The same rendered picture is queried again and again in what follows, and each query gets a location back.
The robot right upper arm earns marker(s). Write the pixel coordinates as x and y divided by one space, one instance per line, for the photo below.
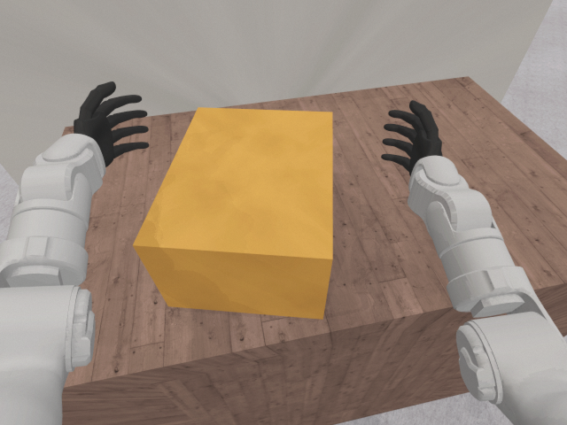
518 363

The robot right hand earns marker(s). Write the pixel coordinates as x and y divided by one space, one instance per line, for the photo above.
424 137

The carton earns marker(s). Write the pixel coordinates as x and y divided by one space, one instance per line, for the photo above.
243 221

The left robot forearm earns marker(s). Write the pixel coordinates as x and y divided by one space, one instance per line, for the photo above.
50 218

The robot left hand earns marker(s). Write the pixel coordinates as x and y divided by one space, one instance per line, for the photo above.
93 121

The pedestal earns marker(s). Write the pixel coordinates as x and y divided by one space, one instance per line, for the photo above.
388 335

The robot left upper arm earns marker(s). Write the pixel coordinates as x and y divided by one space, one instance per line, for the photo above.
45 333

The right robot forearm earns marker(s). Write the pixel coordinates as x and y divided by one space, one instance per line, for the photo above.
483 278

